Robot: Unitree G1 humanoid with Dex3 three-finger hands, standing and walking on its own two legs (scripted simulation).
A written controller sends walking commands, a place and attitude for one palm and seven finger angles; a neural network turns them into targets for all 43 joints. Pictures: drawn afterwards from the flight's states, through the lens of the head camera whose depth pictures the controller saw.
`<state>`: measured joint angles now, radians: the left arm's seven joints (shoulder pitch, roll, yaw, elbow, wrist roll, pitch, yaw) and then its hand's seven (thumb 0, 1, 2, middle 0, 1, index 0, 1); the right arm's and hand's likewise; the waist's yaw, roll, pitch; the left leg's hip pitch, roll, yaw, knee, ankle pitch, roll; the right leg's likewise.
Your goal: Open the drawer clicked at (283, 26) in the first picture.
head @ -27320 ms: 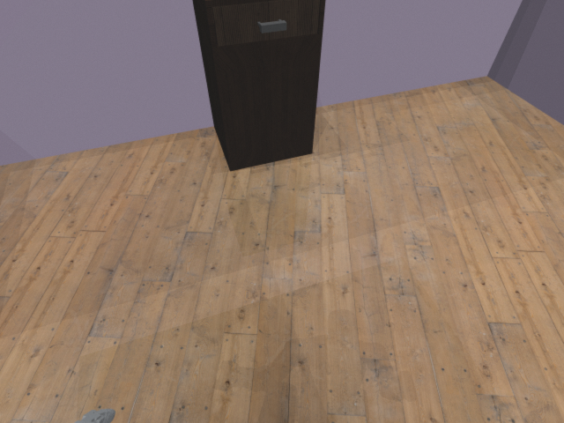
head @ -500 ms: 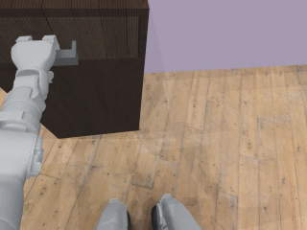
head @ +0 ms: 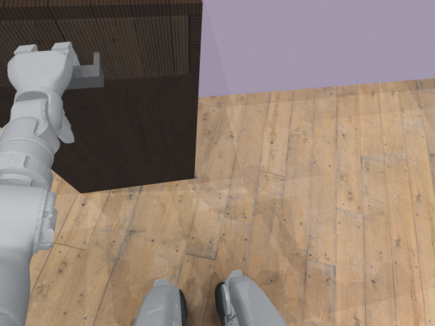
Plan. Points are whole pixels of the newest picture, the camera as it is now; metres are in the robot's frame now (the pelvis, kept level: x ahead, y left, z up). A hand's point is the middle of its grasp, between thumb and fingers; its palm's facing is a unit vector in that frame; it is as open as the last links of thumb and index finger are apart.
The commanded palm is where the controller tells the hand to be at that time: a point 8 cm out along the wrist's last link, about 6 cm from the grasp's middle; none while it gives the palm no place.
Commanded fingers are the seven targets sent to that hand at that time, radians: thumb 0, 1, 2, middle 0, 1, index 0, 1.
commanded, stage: lift the hand off the handle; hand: left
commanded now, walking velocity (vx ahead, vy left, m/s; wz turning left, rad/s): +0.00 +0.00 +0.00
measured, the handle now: (72, 68) +0.59 +0.20 +0.04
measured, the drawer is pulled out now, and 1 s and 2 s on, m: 0.00 0.00 0.00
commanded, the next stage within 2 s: draw the hand back to the body in 1.40 s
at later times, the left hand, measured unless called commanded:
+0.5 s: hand (51, 85) +0.55 +0.23 +0.05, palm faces -0.08 -0.06 -0.99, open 13.2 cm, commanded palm +0.55 +0.22 +0.14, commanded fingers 0.00 -0.50 0.30 -0.30 -1.20 -0.30 -1.20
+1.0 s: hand (30, 45) +0.55 +0.22 +0.13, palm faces -0.03 -0.02 -1.00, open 13.2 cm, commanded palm +0.55 +0.22 +0.21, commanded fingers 0.00 -0.50 0.30 -0.30 -1.20 -0.30 -1.20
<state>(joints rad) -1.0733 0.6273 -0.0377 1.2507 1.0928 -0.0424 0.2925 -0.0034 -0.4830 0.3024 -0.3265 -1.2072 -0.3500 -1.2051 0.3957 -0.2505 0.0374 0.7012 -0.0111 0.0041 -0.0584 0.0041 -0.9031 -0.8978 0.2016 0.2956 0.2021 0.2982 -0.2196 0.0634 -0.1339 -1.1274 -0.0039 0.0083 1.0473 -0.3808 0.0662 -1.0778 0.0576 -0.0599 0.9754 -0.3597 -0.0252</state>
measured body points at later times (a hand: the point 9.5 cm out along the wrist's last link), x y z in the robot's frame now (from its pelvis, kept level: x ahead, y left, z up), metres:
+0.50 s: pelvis +0.06 +0.01 +0.04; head +0.17 +0.02 +0.47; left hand +0.55 +0.23 +0.10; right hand +0.05 -0.26 -0.09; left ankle +0.05 +0.08 -0.66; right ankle +0.05 -0.11 -0.66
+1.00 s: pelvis +0.07 -0.01 +0.06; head +0.15 -0.02 +0.50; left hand +0.55 +0.22 +0.18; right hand +0.10 -0.28 -0.08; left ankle +0.05 +0.08 -0.66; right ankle +0.05 -0.11 -0.66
